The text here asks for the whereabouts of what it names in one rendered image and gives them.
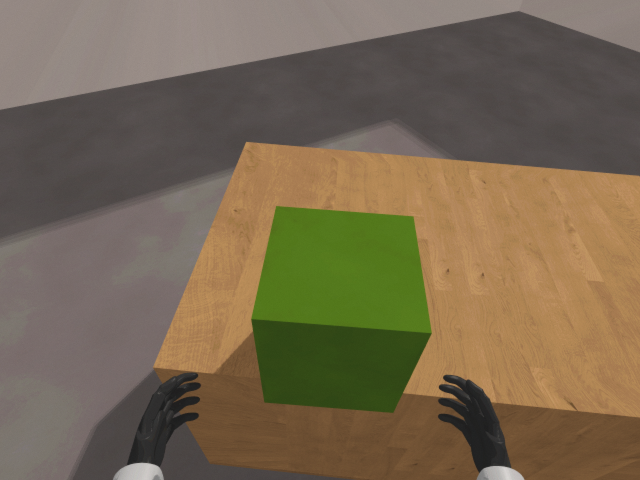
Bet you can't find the carton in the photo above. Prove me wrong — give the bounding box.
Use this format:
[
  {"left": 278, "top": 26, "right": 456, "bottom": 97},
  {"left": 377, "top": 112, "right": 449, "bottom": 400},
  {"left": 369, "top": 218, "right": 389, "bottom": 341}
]
[{"left": 251, "top": 206, "right": 432, "bottom": 413}]

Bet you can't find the robot left hand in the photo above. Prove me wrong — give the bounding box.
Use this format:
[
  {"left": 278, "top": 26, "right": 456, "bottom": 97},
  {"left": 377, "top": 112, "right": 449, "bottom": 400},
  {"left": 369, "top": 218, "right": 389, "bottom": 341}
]
[{"left": 127, "top": 373, "right": 201, "bottom": 468}]

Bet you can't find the robot right hand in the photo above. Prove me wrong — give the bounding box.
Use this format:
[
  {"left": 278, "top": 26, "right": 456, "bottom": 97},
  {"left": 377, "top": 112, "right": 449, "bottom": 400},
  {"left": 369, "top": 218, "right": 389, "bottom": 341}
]
[{"left": 438, "top": 375, "right": 511, "bottom": 473}]

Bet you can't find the pedestal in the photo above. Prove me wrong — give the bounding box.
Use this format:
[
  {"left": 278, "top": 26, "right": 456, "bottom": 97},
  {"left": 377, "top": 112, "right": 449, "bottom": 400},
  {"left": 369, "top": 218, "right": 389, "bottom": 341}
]
[{"left": 153, "top": 142, "right": 640, "bottom": 480}]

